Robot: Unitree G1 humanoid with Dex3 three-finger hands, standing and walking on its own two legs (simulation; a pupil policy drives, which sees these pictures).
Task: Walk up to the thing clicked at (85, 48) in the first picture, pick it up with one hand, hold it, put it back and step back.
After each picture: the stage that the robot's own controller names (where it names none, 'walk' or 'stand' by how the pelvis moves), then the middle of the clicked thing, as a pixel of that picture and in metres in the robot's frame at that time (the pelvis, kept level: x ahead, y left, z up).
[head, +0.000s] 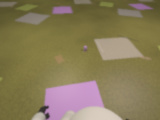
stand; (85, 48) +1.44 +0.11 -0.72
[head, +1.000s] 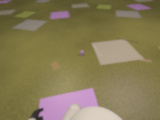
walk; (82, 53) +1.31 +0.25 -0.71
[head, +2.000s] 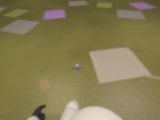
walk; (77, 67) +0.87 +0.25 -0.72
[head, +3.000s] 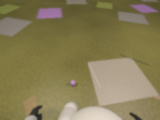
walk; (73, 83) +0.51 +0.20 -0.69
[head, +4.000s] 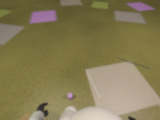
stand; (70, 96) +0.33 +0.21 -0.71
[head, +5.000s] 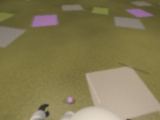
stand; (70, 100) +0.31 +0.20 -0.72
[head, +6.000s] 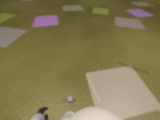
stand; (70, 99) +0.33 +0.20 -0.73
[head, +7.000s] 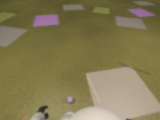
stand; (70, 100) +0.32 +0.20 -0.73
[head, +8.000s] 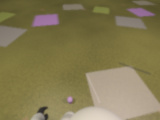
stand; (70, 100) +0.31 +0.20 -0.73
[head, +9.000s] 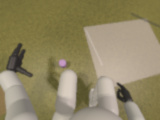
go down; (62, 63) +0.39 +0.24 -0.37
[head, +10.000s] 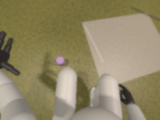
go down; (60, 61) +0.39 +0.25 -0.30
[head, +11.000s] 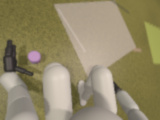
close in; (34, 58) +0.36 +0.29 -0.22
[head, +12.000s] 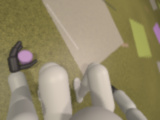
close; (25, 58) +0.37 +0.30 -0.21
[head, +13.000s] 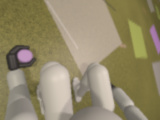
lift; (25, 57) +0.35 +0.30 -0.22
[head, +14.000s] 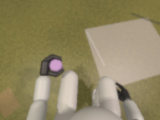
lift; (57, 67) +0.31 +0.23 -0.05
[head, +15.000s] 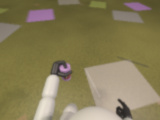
hold; (65, 72) +0.32 +0.17 +0.02
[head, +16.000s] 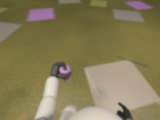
hold; (65, 73) +0.32 +0.18 +0.00
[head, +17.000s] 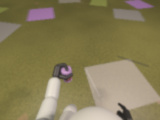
hold; (66, 74) +0.32 +0.17 -0.01
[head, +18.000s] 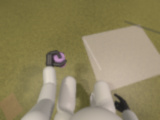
crouch; (60, 60) +0.39 +0.21 -0.08
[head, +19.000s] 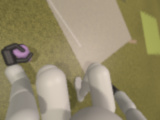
lower; (23, 54) +0.38 +0.30 -0.22
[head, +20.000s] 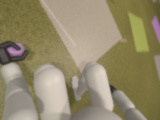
lower; (17, 52) +0.39 +0.31 -0.22
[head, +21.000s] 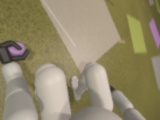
lower; (18, 52) +0.39 +0.31 -0.22
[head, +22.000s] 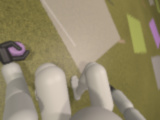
lower; (18, 52) +0.39 +0.31 -0.22
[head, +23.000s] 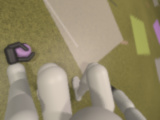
loosen; (24, 53) +0.38 +0.30 -0.22
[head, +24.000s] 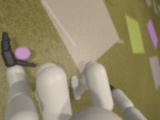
withdraw; (22, 55) +0.38 +0.29 -0.22
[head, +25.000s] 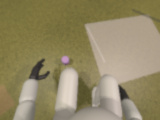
walk; (65, 60) +0.41 +0.24 -0.32
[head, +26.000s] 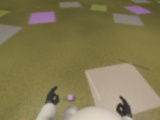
stand; (70, 98) +0.33 +0.18 -0.66
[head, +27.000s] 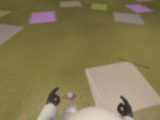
stand; (70, 96) +0.36 +0.20 -0.67
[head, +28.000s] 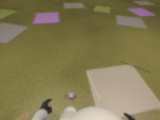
stand; (71, 96) +0.36 +0.19 -0.70
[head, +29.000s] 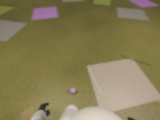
walk; (73, 91) +0.38 +0.18 -0.71
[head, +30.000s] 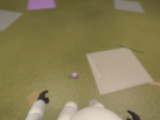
walk; (74, 76) +0.56 +0.16 -0.70
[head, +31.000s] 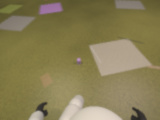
walk; (78, 61) +0.90 +0.25 -0.70
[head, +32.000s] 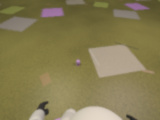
stand; (78, 62) +0.97 +0.21 -0.71
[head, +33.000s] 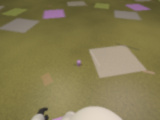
stand; (78, 63) +0.99 +0.20 -0.73
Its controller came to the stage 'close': yes
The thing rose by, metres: 0.71
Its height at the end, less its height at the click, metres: +0.00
